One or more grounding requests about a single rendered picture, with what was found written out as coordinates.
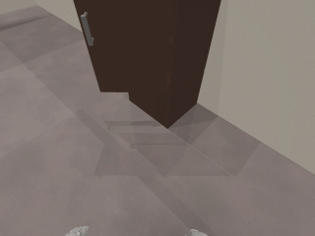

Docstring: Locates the cupboard door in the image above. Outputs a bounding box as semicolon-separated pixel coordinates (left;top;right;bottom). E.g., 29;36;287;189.
73;0;171;93

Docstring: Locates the robot left hand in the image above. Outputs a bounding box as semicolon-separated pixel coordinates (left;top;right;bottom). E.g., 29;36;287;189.
65;226;89;236

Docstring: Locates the handle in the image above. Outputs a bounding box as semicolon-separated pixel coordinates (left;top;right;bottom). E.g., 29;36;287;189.
81;12;95;46

